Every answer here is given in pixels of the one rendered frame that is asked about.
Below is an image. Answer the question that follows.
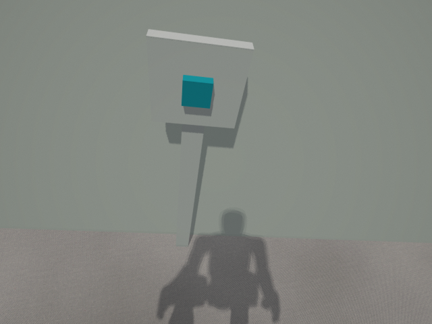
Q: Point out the button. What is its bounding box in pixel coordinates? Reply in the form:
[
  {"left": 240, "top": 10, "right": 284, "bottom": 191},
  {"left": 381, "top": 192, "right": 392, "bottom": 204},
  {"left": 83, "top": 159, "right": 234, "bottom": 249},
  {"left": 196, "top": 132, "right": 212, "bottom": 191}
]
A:
[{"left": 182, "top": 75, "right": 213, "bottom": 109}]

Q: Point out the panel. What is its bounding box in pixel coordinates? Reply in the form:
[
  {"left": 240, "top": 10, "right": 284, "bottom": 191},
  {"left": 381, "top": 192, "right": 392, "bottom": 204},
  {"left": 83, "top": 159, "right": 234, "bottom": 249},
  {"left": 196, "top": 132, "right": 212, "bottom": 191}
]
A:
[{"left": 146, "top": 29, "right": 254, "bottom": 247}]

